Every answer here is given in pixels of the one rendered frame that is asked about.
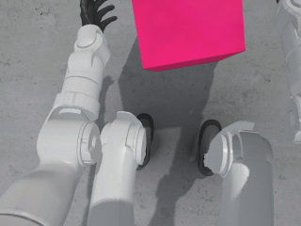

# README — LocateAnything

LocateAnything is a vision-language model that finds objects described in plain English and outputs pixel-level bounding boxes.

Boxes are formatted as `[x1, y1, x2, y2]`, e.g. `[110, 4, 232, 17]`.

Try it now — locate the left robot forearm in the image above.
[37, 24, 111, 156]

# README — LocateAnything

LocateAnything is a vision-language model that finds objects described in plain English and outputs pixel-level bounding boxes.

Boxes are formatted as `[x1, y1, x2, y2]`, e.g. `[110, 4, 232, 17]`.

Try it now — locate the right robot upper arm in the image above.
[283, 93, 301, 146]

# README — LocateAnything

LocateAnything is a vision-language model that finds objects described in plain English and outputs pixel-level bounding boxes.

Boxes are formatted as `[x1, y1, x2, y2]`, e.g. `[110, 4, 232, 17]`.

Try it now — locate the left robot upper arm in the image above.
[0, 119, 103, 226]

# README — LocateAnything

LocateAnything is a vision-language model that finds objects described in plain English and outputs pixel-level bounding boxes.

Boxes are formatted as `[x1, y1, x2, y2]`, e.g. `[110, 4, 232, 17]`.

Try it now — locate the carton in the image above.
[132, 0, 246, 72]

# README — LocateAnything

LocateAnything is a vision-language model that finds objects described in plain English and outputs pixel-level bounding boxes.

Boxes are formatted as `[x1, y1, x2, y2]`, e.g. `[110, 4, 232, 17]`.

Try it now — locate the right robot forearm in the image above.
[274, 0, 301, 96]

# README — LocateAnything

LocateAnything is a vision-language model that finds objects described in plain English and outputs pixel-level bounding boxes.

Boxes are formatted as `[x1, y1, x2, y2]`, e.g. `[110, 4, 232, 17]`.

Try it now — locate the robot left hand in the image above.
[80, 0, 118, 32]

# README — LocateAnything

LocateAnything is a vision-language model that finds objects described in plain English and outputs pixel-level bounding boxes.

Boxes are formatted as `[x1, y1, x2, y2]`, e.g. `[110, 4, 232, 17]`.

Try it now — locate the right robot thigh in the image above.
[214, 129, 274, 226]

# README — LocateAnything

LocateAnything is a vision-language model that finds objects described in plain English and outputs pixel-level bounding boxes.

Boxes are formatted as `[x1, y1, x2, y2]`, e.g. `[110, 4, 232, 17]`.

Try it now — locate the robot left foot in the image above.
[136, 113, 154, 168]

